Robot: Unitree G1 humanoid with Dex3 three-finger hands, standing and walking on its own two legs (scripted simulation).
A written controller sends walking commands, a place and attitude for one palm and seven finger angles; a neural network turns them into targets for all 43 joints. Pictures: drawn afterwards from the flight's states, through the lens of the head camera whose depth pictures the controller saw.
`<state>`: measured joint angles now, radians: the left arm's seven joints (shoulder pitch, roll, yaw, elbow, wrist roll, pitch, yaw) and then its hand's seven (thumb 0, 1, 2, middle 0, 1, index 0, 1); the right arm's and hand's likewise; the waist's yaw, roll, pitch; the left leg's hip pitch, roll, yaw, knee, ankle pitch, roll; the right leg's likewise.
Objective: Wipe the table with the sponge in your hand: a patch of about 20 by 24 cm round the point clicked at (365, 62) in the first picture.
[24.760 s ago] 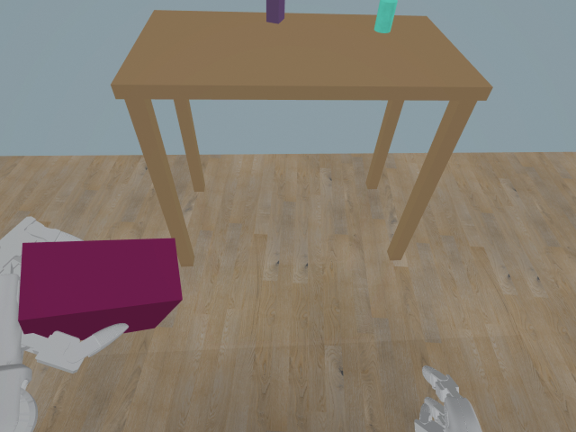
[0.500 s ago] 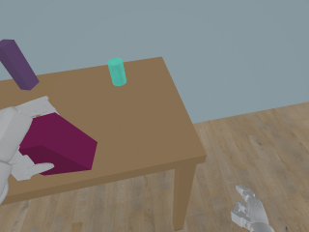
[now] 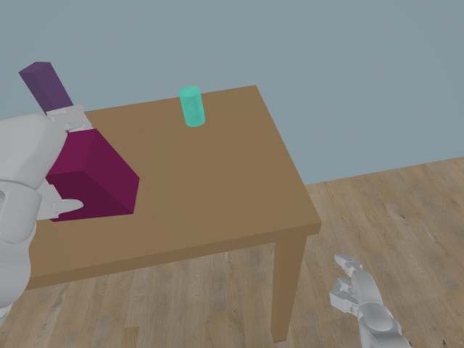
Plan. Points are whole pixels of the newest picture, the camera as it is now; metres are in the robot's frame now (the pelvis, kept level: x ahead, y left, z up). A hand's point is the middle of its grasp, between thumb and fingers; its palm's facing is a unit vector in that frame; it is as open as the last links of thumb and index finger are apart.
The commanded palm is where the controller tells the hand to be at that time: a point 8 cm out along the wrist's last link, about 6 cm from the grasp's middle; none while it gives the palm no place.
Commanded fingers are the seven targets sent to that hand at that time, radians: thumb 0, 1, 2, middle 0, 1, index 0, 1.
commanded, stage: turn the palm down, sponge in hand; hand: left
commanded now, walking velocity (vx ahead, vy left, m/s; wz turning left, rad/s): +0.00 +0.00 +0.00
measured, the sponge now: (81, 187) +0.26 +0.29 +0.18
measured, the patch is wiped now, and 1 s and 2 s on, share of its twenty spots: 0.00 0.00 0.00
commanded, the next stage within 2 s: move the sponge above the wiping area in 0.54 s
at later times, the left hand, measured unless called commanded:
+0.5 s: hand (68, 153) +0.26 +0.27 +0.25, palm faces +0.34 +0.01 -0.94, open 10.6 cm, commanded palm +0.20 +0.25 +0.29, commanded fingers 0.00 0.10 1.30 -1.20 -1.60 -1.20 -1.60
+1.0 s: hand (69, 168) +0.25 +0.28 +0.23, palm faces +0.26 -0.02 -0.97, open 10.6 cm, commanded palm +0.20 +0.26 +0.28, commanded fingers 0.00 0.10 1.30 -1.20 -1.60 -1.20 -1.60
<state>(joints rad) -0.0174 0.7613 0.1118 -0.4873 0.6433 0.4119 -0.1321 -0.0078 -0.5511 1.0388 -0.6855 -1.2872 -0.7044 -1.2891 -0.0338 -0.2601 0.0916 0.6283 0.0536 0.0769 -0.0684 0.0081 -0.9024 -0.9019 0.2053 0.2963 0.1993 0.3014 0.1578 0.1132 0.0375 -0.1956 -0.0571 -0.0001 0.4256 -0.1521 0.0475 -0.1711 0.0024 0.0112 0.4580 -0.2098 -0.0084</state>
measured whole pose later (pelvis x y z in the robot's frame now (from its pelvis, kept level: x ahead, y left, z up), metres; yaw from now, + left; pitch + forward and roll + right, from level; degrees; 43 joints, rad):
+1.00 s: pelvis +0.02 -0.03 +0.00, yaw -1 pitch -4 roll +1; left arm 0.08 0.73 0.21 -0.38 0.67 0.42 -0.13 -0.01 -0.55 1.04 -0.68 -1.30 -0.70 -1.30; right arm 0.01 -0.29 0.06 0.61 0.07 0.08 -0.05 0.01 -0.90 -0.90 0.20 0.30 0.20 0.30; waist 0.13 0.14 0.00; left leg -0.19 -0.02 -0.01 0.45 -0.19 0.01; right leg -0.17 0.04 0.01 0.48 -0.24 -0.05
